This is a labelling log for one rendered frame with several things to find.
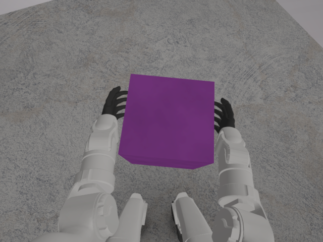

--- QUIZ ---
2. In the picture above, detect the left robot hand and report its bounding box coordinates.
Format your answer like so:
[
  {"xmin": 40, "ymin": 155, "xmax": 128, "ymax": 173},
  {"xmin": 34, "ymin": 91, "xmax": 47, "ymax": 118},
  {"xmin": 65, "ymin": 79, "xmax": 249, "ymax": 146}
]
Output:
[{"xmin": 101, "ymin": 86, "xmax": 128, "ymax": 120}]

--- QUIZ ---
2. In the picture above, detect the right robot thigh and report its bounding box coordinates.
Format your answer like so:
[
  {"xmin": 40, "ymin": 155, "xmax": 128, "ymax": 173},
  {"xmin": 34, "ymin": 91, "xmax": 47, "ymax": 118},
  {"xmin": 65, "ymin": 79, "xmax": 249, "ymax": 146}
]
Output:
[{"xmin": 172, "ymin": 197, "xmax": 213, "ymax": 242}]

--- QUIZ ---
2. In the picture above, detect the robot right upper arm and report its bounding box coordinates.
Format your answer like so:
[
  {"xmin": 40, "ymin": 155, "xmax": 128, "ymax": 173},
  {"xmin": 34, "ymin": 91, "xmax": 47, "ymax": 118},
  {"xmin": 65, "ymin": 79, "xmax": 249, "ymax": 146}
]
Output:
[{"xmin": 211, "ymin": 206, "xmax": 274, "ymax": 242}]

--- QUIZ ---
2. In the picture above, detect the robot right foot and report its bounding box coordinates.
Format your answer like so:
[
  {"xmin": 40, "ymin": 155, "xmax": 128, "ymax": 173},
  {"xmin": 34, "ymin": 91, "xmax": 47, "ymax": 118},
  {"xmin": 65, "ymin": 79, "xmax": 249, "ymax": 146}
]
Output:
[{"xmin": 171, "ymin": 201, "xmax": 183, "ymax": 242}]

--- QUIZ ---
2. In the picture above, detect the carton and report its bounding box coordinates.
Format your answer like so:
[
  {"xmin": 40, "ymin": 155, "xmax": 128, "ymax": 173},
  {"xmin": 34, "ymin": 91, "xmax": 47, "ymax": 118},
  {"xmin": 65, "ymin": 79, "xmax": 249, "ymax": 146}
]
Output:
[{"xmin": 118, "ymin": 74, "xmax": 214, "ymax": 169}]

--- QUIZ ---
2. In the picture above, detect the right robot hand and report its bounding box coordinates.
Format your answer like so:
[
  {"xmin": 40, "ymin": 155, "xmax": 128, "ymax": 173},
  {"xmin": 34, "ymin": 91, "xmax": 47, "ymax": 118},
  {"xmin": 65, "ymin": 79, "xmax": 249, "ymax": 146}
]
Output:
[{"xmin": 214, "ymin": 98, "xmax": 235, "ymax": 134}]

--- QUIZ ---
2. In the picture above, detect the robot right forearm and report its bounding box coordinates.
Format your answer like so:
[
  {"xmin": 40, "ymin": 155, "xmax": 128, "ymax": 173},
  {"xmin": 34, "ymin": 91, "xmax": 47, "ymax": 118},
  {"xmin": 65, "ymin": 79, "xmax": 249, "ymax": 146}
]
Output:
[{"xmin": 214, "ymin": 127, "xmax": 275, "ymax": 242}]

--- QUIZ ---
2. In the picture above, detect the robot left forearm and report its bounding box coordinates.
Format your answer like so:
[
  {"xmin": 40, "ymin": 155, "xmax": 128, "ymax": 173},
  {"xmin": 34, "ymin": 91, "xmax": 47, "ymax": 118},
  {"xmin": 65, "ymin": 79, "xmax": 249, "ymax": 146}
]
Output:
[{"xmin": 58, "ymin": 114, "xmax": 119, "ymax": 230}]

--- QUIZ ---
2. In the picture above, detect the robot left upper arm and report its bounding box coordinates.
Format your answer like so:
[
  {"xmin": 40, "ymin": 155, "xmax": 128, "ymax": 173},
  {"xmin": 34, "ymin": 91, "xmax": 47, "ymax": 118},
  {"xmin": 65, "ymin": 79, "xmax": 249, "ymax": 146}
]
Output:
[{"xmin": 30, "ymin": 192, "xmax": 119, "ymax": 242}]

